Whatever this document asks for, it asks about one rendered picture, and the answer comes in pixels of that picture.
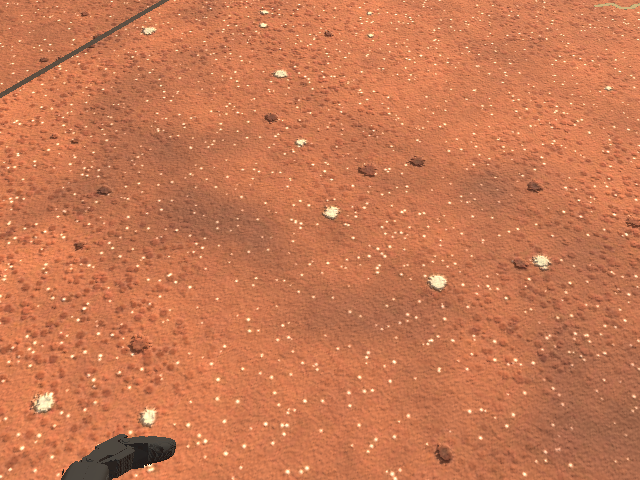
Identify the robot left hand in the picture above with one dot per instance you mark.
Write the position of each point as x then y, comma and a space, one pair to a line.
118, 455

